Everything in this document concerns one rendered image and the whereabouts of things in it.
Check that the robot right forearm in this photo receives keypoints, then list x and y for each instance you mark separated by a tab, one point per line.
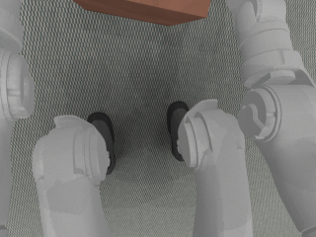
265	45

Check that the carton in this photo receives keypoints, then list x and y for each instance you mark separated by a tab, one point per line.
161	12

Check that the robot left forearm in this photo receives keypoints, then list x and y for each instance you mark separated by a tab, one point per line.
11	29

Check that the left robot upper arm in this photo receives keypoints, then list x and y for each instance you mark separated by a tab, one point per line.
17	99

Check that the robot right shin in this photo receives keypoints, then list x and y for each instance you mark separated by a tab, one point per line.
208	105

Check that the robot left foot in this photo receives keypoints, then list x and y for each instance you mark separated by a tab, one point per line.
104	126

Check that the right robot upper arm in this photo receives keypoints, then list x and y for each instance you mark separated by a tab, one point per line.
281	119

